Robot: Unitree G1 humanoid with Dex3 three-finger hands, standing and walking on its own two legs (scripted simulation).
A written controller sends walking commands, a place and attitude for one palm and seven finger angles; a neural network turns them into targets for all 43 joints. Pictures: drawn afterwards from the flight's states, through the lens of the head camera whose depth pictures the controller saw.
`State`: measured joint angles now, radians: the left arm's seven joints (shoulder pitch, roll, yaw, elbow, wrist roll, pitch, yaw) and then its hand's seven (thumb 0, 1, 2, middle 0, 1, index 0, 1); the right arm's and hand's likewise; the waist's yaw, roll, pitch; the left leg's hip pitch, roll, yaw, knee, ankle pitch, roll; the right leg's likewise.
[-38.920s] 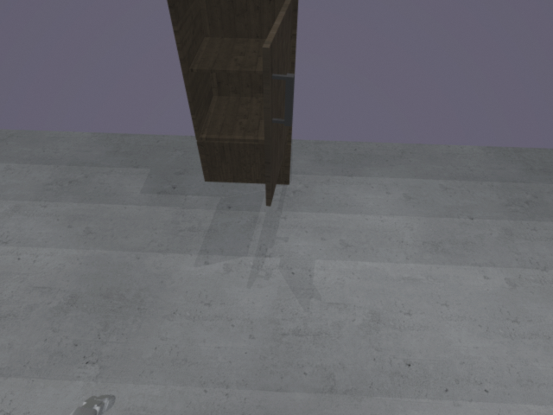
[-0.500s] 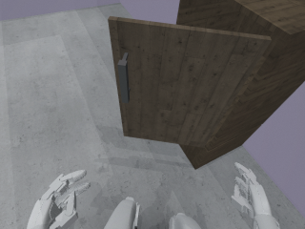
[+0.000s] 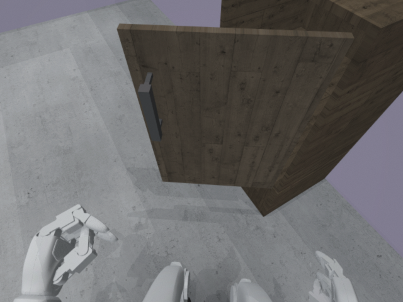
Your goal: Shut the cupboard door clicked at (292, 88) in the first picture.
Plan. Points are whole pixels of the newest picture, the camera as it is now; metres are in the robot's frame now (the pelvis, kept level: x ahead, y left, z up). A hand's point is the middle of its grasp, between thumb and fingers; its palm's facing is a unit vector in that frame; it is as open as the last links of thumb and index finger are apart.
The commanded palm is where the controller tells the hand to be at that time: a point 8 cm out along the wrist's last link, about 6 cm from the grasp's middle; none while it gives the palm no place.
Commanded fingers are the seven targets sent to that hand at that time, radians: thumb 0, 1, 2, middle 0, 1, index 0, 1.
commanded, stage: raise the hand and make a fist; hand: left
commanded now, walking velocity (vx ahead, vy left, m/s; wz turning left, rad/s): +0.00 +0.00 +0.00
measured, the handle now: (153, 109) +0.50 +0.16 +0.06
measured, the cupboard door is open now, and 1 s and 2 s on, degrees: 55 55 55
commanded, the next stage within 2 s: bring the fist close to the handle in 0.94 s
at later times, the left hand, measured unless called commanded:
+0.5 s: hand (92, 244) +0.21 +0.20 +0.05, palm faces -0.02 -1.00 -0.01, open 3.1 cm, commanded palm +0.19 +0.26 +0.06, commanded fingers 0.00 0.90 0.90 -1.30 -1.50 -1.30 -1.50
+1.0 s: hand (99, 231) +0.23 +0.19 +0.06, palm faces -0.01 -1.00 -0.03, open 3.1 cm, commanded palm +0.20 +0.25 +0.06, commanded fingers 0.00 0.90 0.90 -1.30 -1.50 -1.30 -1.50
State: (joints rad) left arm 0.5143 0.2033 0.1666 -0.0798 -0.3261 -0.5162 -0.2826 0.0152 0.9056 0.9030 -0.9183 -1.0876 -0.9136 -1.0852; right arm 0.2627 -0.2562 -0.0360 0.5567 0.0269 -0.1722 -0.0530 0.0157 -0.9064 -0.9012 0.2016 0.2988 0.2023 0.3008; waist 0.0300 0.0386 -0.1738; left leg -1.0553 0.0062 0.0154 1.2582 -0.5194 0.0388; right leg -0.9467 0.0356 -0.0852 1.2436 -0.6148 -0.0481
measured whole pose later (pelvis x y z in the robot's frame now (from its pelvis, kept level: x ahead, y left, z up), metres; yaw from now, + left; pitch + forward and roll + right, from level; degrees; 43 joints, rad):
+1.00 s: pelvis +0.00 +0.01 +0.01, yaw +0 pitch +17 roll -3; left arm 0.35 0.24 0.13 0.01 -0.29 -0.43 -0.25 0.01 0.90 0.90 -1.30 -1.50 -1.29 -1.50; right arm 0.23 -0.25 0.01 0.52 0.03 -0.13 -0.03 0.01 -0.91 -0.90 0.20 0.30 0.20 0.30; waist 0.02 0.05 -0.17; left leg -1.01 0.01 0.01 1.22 -0.51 0.05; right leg -0.90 0.04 -0.09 1.19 -0.59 -0.04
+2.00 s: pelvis +0.00 +0.00 +0.02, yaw -1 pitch +18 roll -1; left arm -0.34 0.16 0.04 0.59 -0.12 -0.40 0.01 0.01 0.90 0.90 -1.30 -1.50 -1.30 -1.50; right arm 0.26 -0.25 0.01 0.61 0.00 -0.03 0.02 0.01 -0.91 -0.90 0.20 0.30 0.20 0.30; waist -0.04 0.05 -0.17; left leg -1.00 0.01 0.04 1.15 -0.47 0.04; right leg -0.90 0.04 -0.06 1.15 -0.56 -0.04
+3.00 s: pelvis -0.01 +0.01 +0.01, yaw -1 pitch +21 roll -2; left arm -0.71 0.24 0.14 1.03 -0.14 -0.49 -0.13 0.02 0.90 0.90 -1.31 -1.50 -1.30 -1.50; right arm 0.31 -0.26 -0.01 0.67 0.01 0.00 0.02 0.01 -0.91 -0.90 0.20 0.30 0.20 0.30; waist -0.08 0.05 -0.15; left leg -1.08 0.01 0.03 1.18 -0.46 0.05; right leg -0.99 0.04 -0.06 1.17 -0.55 -0.04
